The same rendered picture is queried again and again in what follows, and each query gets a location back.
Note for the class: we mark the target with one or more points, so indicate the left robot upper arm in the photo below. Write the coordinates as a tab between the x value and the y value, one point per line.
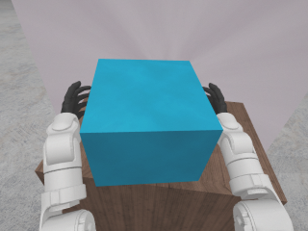
80	220

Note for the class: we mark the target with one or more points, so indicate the left robot forearm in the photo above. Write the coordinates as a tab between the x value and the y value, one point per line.
62	162

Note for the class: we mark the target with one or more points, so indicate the right robot upper arm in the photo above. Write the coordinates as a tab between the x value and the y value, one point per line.
260	215

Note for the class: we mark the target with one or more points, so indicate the carton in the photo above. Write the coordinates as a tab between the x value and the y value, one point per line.
147	122

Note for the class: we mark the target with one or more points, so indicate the pedestal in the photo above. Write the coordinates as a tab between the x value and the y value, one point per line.
203	205

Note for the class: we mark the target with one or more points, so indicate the right robot hand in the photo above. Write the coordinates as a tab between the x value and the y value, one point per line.
216	99

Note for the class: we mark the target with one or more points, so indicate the right robot forearm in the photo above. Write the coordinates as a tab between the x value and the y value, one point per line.
247	178

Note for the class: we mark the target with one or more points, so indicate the left robot hand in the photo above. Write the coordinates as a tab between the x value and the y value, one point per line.
71	100

